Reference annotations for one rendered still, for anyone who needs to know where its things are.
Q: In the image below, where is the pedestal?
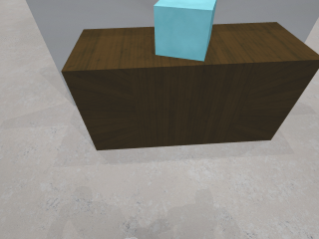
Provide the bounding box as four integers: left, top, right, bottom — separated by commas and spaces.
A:
61, 22, 319, 150

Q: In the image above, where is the carton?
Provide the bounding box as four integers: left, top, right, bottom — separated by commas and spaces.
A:
154, 0, 217, 62

